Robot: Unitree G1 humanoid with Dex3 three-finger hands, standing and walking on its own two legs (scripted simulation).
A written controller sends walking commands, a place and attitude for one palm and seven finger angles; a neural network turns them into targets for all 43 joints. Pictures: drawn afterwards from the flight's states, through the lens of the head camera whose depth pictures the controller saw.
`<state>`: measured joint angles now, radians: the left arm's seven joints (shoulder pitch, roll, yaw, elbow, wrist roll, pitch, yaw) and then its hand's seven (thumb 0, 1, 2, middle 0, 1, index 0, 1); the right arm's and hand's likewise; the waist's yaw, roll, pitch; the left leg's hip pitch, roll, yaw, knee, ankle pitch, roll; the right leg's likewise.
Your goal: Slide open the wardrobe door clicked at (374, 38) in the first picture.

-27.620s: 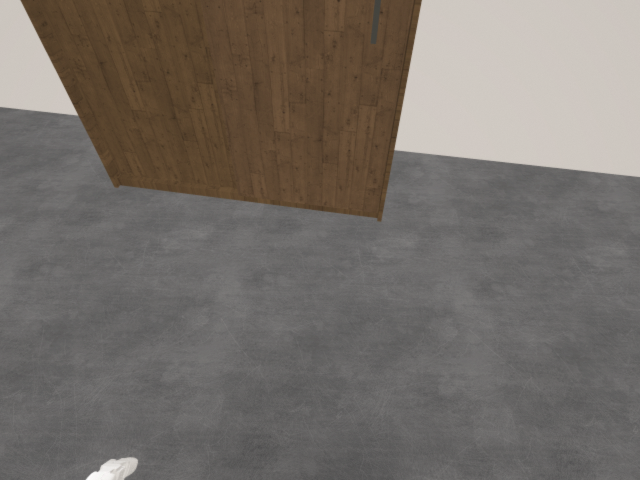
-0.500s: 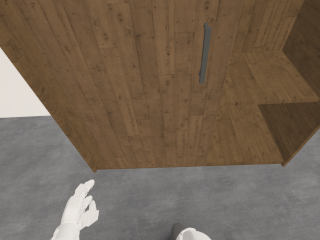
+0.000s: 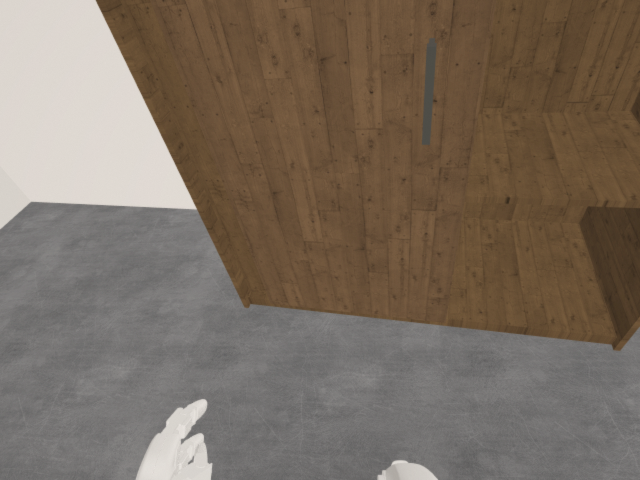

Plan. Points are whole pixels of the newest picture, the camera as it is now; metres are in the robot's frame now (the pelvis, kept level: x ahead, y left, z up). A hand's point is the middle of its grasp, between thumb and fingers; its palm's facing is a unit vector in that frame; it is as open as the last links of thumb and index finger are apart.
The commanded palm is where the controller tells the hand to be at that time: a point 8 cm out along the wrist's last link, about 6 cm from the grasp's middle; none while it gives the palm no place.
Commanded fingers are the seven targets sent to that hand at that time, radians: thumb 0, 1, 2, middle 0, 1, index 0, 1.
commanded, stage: stop stepping back and stand still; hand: right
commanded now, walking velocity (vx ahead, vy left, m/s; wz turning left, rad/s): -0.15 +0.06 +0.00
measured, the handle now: (428, 94) +0.75 -0.23 +0.12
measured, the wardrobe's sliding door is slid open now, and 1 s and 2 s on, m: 0.51 0.51 0.51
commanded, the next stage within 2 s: let the arm hang, fingers relaxed in 1.64 s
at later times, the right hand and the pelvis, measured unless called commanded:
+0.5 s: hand out of the picture +0.00 -0.34 +0.20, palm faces +0.54 +0.75 -0.38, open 7.4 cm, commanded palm -0.04 -0.35 +0.19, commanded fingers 0.00 -0.90 -0.90 0.20 0.30 0.20 0.30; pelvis -0.18 -0.05 +0.01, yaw +0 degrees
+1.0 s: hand out of the picture -0.05 -0.38 +0.18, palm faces +0.54 +0.72 -0.44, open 7.4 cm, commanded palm -0.10 -0.40 +0.19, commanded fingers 0.00 -0.90 -0.90 0.20 0.30 0.20 0.30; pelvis -0.22 -0.09 +0.00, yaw -5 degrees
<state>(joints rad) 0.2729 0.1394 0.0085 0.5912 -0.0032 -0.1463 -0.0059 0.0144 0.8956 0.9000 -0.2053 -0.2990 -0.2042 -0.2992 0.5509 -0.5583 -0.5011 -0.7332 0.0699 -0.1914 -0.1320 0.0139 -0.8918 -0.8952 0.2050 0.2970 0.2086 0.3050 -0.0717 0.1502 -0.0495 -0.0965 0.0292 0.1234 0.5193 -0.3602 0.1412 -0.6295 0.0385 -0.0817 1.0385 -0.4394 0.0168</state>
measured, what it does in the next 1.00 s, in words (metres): walks backwards: right foot, then left foot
